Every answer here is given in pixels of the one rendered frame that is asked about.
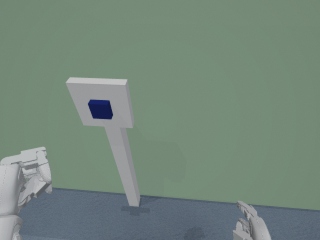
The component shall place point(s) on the robot right hand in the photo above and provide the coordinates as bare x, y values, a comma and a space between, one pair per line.
256, 229

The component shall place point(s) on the button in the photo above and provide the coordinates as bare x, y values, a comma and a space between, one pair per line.
100, 109

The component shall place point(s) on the left robot forearm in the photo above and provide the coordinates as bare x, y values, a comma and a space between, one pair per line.
10, 226

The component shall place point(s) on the panel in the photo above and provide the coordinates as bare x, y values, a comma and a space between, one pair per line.
117, 92

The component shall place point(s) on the robot left hand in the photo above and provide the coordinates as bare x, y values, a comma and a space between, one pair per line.
13, 178

